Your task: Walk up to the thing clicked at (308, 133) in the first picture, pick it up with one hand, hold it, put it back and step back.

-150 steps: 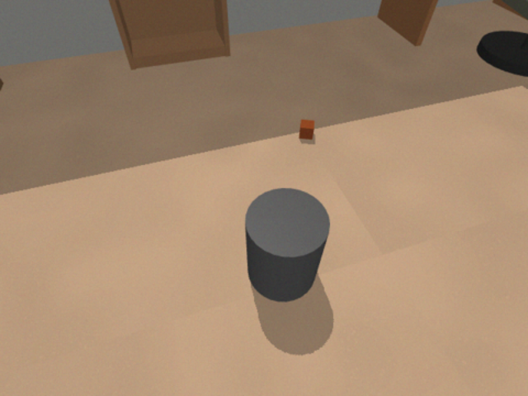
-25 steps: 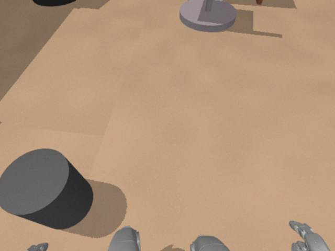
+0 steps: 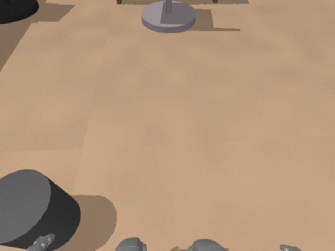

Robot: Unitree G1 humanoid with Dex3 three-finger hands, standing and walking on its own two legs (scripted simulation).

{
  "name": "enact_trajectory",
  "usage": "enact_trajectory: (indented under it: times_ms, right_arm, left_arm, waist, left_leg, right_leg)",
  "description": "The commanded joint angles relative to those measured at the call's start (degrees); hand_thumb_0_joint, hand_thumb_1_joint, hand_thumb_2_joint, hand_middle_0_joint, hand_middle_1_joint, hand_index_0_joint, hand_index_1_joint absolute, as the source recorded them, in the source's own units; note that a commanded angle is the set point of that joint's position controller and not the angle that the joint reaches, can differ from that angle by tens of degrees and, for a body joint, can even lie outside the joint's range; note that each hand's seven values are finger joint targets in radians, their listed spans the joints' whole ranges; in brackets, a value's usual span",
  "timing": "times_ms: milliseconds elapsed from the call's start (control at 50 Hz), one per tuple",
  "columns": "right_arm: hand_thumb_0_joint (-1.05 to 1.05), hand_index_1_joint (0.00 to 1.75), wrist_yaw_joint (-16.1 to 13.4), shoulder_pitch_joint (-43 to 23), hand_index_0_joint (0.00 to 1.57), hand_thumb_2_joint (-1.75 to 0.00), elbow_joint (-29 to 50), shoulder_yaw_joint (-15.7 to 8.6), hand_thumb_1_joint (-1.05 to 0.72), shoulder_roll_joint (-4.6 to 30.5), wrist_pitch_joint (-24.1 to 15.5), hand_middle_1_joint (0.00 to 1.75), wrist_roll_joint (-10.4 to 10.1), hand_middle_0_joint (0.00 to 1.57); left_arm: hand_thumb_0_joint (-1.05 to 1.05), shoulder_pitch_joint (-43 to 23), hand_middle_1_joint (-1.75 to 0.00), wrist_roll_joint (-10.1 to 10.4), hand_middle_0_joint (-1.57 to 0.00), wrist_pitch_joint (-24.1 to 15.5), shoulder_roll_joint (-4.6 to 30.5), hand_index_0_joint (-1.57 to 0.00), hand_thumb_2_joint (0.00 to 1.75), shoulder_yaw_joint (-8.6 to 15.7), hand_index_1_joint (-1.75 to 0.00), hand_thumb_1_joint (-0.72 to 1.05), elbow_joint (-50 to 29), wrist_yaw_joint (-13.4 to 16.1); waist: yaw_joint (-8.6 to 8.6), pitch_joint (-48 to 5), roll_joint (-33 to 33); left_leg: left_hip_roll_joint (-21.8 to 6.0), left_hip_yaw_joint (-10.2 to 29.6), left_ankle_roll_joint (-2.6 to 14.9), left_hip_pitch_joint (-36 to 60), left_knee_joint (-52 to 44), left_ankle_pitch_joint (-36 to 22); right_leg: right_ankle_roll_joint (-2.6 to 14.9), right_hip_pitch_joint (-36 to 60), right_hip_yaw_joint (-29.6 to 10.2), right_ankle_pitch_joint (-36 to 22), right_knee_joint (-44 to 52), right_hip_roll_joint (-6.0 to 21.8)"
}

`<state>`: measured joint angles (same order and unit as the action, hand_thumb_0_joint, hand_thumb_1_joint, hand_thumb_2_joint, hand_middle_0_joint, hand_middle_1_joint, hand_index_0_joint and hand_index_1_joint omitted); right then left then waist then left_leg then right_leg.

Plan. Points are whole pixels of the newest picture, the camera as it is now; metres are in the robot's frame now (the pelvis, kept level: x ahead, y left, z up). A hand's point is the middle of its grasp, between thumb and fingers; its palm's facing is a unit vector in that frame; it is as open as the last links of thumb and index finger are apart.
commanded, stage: walk up
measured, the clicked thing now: out of the picture +0.76 +1.43 -0.70
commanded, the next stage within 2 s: stand in 0.94 s
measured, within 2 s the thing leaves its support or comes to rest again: neither
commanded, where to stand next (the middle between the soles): +0.06 +0.02 m, yaw -2 degrees
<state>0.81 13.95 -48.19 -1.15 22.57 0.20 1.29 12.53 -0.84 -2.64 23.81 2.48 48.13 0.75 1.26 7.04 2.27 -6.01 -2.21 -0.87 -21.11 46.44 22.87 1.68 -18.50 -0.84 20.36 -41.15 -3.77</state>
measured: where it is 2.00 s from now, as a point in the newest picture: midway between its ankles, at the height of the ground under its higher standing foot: outside the picture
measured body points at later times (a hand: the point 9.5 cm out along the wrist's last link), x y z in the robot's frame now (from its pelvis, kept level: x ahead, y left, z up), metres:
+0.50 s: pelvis -0.01 +0.02 +0.02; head +0.00 +0.01 +0.47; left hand +0.10 +0.31 -0.10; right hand +0.04 -0.29 -0.11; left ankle +0.02 +0.14 -0.71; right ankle +0.02 -0.11 -0.71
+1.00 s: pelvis +0.01 +0.02 +0.04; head +0.02 +0.02 +0.48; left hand +0.13 +0.31 -0.09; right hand +0.07 -0.29 -0.09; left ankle +0.02 +0.14 -0.71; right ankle +0.02 -0.11 -0.71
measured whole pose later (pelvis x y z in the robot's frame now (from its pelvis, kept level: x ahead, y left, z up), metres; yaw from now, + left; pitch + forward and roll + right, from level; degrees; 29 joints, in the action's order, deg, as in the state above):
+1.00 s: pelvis +0.01 +0.02 +0.04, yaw -5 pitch -3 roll +1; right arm 0.7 3.4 -64.1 -1.3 20.4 -0.3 0.5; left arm 4.0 -0.5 -0.8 19.8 -0.1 65.1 -0.2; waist 1.0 3.7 0.0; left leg -2.2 -6.3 -0.5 -6.8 21.5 12.0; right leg -1.1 -10.0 -8.1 11.1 -23.6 -1.3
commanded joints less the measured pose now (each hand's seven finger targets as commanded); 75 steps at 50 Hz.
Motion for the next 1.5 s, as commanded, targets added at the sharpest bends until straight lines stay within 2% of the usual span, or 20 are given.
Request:
enact_trajectory:
  times_ms: [0, 40, 80, 100, 120, 140, 160, 180, 220, 260, 300, 360, 420, 500, 600, 900, 920, 960, 1020, 1480]
  right_arm:
    - [0.0, 0.3, -1.5, -4.0, 0.2, -0.9, 3.7, -3.8, -0.9, 11.4, -0.5, 0.3, -0.5, 0.2]
    - [0.0, 0.3, -1.1, -3.3, 0.2, -0.9, 2.2, -3.5, -0.9, 11.0, -0.9, 0.3, -1.1, 0.2]
    - [0.0, 0.3, -1.0, 1.0, 0.2, -0.9, -0.9, -3.4, -0.9, 10.1, -1.8, 0.3, -1.3, 0.2]
    - [0.0, 0.3, -0.9, 1.9, 0.2, -0.9, -2.0, -3.7, -0.9, 10.8, -2.2, 0.3, -0.9, 0.2]
    - [0.0, 0.3, -0.9, -0.2, 0.2, -0.9, -1.5, -4.0, -0.9, 12.9, -2.5, 0.3, -0.3, 0.2]
    - [0.0, 0.3, -0.5, -3.3, 0.2, -0.9, -1.2, -3.8, -0.9, 13.8, -2.6, 0.3, -0.7, 0.2]
    - [0.0, 0.3, -0.2, -5.7, 0.2, -0.9, -1.3, -3.5, -0.9, 13.7, -2.5, 0.3, -0.7, 0.2]
    - [0.0, 0.3, -0.2, -6.3, 0.2, -0.9, -1.9, -3.0, -0.9, 12.7, -2.3, 0.3, -0.7, 0.2]
    - [0.0, 0.3, -0.2, -7.1, 0.2, -0.9, -2.9, -2.5, -0.9, 11.7, -1.8, 0.3, -0.8, 0.2]
    - [0.0, 0.3, -0.2, -5.4, 0.2, -0.9, -4.9, -2.2, -0.9, 10.8, -1.7, 0.3, -0.7, 0.2]
    - [0.0, 0.3, 0.0, -5.0, 0.2, -0.9, -6.3, -2.3, -0.9, 11.5, -1.9, 0.3, -0.6, 0.2]
    - [0.0, 0.3, 0.1, -7.6, 0.2, -0.9, -7.0, -2.2, -0.9, 11.8, -2.1, 0.3, -0.5, 0.2]
    - [0.0, 0.3, -0.1, -9.0, 0.2, -0.9, -8.1, -2.1, -0.9, 11.6, -2.3, 0.3, -0.6, 0.2]
    - [0.0, 0.3, -0.4, -9.9, 0.2, -0.9, -9.5, -2.1, -0.9, 11.4, -2.4, 0.3, -0.8, 0.2]
    - [0.0, 0.3, -0.5, -10.1, 0.2, -0.9, -11.1, -2.4, -0.9, 10.9, -2.0, 0.3, -1.2, 0.2]
    - [0.0, 0.3, -0.5, -13.3, 0.2, -0.9, -12.8, -3.1, -0.9, 10.6, -1.5, 0.3, -0.9, 0.2]
    - [0.0, 0.3, -0.6, -13.5, 0.2, -0.9, -12.6, -2.4, -0.9, 9.4, -1.5, 0.3, -0.9, 0.2]
    - [0.0, 0.3, -0.7, -13.8, 0.2, -0.9, -12.9, -2.5, -0.9, 10.0, -1.6, 0.3, -0.9, 0.2]
    - [0.0, 0.3, -0.8, -13.2, 0.2, -0.9, -13.1, -2.4, -0.9, 9.9, -1.8, 0.3, -0.8, 0.2]
    - [0.0, 0.3, -0.6, -10.7, 0.2, -0.9, -14.0, -1.9, -0.9, 9.4, -1.6, 0.3, -0.7, 0.2]
  left_arm:
    - [0.0, 0.7, -0.3, -0.5, -0.2, -1.9, 16.7, -0.2, 0.9, 4.2, -0.3, 0.9, -2.6, 1.3]
    - [0.0, -1.5, -0.3, -0.2, -0.2, -1.9, 13.9, -0.2, 0.9, 3.2, -0.3, 0.9, -2.1, 1.2]
    - [0.0, -5.6, -0.3, -0.1, -0.2, -1.6, 13.2, -0.2, 0.9, 2.8, -0.3, 0.9, -1.8, 1.0]
    - [0.0, -6.3, -0.3, 0.2, -0.2, -1.2, 11.6, -0.2, 0.9, 2.4, -0.3, 0.9, -1.6, 0.8]
    - [0.0, -5.2, -0.3, 0.5, -0.2, -0.9, 9.9, -0.2, 0.9, 1.8, -0.3, 0.9, -1.0, 0.6]
    - [0.0, -3.5, -0.3, 0.7, -0.2, -0.7, 10.0, -0.2, 0.9, 1.9, -0.3, 0.9, 0.5, 0.5]
    - [0.0, -2.3, -0.3, 0.4, -0.2, -0.6, 10.0, -0.2, 0.9, 1.9, -0.3, 0.9, 2.1, 0.6]
    - [0.0, -2.9, -0.3, 0.2, -0.2, -0.8, 10.1, -0.2, 0.9, 1.9, -0.3, 0.9, 2.8, 0.5]
    - [0.0, -4.7, -0.3, 0.1, -0.2, -1.1, 11.6, -0.2, 0.9, 2.1, -0.3, 0.9, 3.6, 0.2]
    - [0.0, -6.5, -0.3, 0.3, -0.2, -1.0, 12.4, -0.2, 0.9, 2.0, -0.3, 0.9, 4.5, 0.1]
    - [0.0, -8.7, -0.3, 0.5, -0.2, -0.7, 11.0, -0.2, 0.9, 1.5, -0.3, 0.9, 5.1, 0.0]
    - [0.0, -8.0, -0.3, 0.5, -0.2, -0.4, 9.6, -0.2, 0.9, 1.0, -0.3, 0.9, 7.3, -0.2]
    - [0.0, -7.6, -0.3, 0.7, -0.2, -0.3, 9.2, -0.2, 0.9, 0.9, -0.3, 0.9, 9.0, -0.3]
    - [0.0, -7.9, -0.3, 0.9, -0.2, -0.5, 8.9, -0.2, 0.9, 0.5, -0.3, 0.9, 10.5, -0.1]
    - [0.0, -9.4, -0.3, 1.0, -0.2, -0.3, 8.7, -0.2, 0.9, 0.2, -0.3, 0.9, 11.8, 0.2]
    - [0.0, -10.8, -0.3, 0.5, -0.2, 0.5, 8.3, -0.2, 0.9, -0.1, -0.3, 0.9, 13.9, 0.3]
    - [0.0, -11.1, -0.3, 0.4, -0.2, 0.6, 8.3, -0.2, 0.9, -0.2, -0.3, 0.9, 14.0, 0.1]
    - [0.0, -10.6, -0.3, 0.5, -0.2, 0.6, 8.2, -0.2, 0.9, -0.2, -0.3, 0.9, 14.0, -0.1]
    - [0.0, -10.7, -0.3, 0.5, -0.2, 0.6, 8.0, -0.2, 0.9, -0.1, -0.3, 0.9, 14.0, -0.2]
    - [0.0, -9.8, -0.3, 0.5, -0.2, 0.6, 8.6, -0.2, 0.9, -0.2, -0.3, 0.9, 13.3, -0.2]
  waist:
    - [-1.95, -7.0, -7.1]
    - [-0.8, -6.3, -5.7]
    - [1.88, -7.6, -9.4]
    - [2.03, -8.5, -7.6]
    - [0.68, -8.6, -2.9]
    - [-1.15, -8.0, -1.6]
    - [-2.43, -6.8, -0.8]
    - [-2.4, -6.2, -2.7]
    - [-1.3, -3.6, -3.8]
    - [-0.16, -3.5, -4.4]
    - [0.2, -3.5, -2.7]
    - [-1.03, -4.8, -2.9]
    - [-1.46, -5.4, -2.0]
    - [-1.04, -8.4, -1.8]
    - [-0.36, -9.5, -2.9]
    - [-0.37, -8.0, -1.8]
    - [-0.33, -7.9, -2.6]
    - [-0.52, -8.4, -2.3]
    - [-0.39, -10.2, -2.6]
    - [-0.2, -8.1, -2.3]
  left_leg:
    - [1.0, 4.3, 2.2, -3.5, 5.8, 11.3]
    - [0.9, 4.5, 3.02, -2.4, 2.0, 10.2]
    - [1.5, 2.6, 3.44, 6.6, -9.9, -5.2]
    - [0.7, 4.1, 3.81, 10.6, -13.5, -11.2]
    - [-3.0, 11.0, 6.03, 9.5, -17.2, -9.9]
    - [-6.5, 14.4, 8.55, 4.1, -18.9, -4.8]
    - [-7.6, 14.2, 9.07, 1.2, -19.7, -2.0]
    - [-5.7, 11.5, 7.48, -0.3, -19.1, -1.3]
    - [-0.2, 5.7, 4.32, -0.5, -15.7, 2.8]
    - [1.2, 3.8, 3.27, 4.3, -15.0, 1.9]
    - [-0.3, 5.9, 4.05, 7.2, -20.2, 2.6]
    - [-2.8, 8.0, 4.86, 5.8, -24.6, 5.0]
    - [-2.9, 7.0, 4.36, 6.5, -26.1, 2.7]
    - [-2.7, 4.4, 3.97, 10.8, -24.9, -7.5]
    - [-2.3, 2.9, 3.43, 15.1, -24.7, -12.4]
    - [-3.3, 1.3, 3.24, 17.0, -29.5, -10.6]
    - [-2.7, 3.5, 2.42, 16.0, -30.2, -13.5]
    - [-2.5, 3.1, 2.13, 18.2, -30.0, -13.9]
    - [-2.7, 3.1, 1.98, 19.4, -29.7, -17.9]
    - [-2.2, 3.8, 1.71, 17.7, -30.9, -13.0]
  right_leg:
    - [14.9, 1.8, -31.5, -11.6, 14.5, 22.4]
    - [11.97, 2.6, -23.7, -15.2, 12.9, 17.9]
    - [7.29, -1.4, -16.6, -16.2, 9.7, 13.2]
    - [5.17, -3.5, -13.7, -17.2, 7.4, 10.6]
    - [2.55, -4.3, -10.8, -14.0, 4.9, 7.0]
    - [1.64, -0.3, -8.0, -4.2, 3.2, 3.6]
    - [1.66, 2.7, -7.1, -0.3, 4.5, 3.3]
    - [2.34, 4.5, -9.5, -0.3, 8.0, 4.4]
    - [4.29, 1.5, -17.2, 2.0, 14.3, 8.2]
    - [5.07, -2.5, -20.7, 5.1, 17.5, 10.8]
    - [3.31, -4.3, -16.4, 4.7, 17.1, 8.2]
    - [1.92, 0.5, -11.9, 1.0, 15.8, 5.3]
    - [1.54, 3.0, -11.2, -3.8, 16.0, 5.5]
    - [1.0, 5.7, -10.7, -16.2, 15.9, 6.8]
    - [0.9, 5.7, -11.5, -20.3, 17.3, 7.8]
    - [-0.25, 6.5, -10.2, -20.7, 19.3, 7.4]
    - [-0.55, 7.5, -10.2, -21.7, 20.7, 8.4]
    - [-0.72, 6.9, -10.6, -20.4, 22.0, 8.6]
    - [-0.7, 8.5, -9.8, -23.3, 22.1, 8.9]
    - [-0.63, 7.7, -9.2, -17.1, 25.1, 9.4]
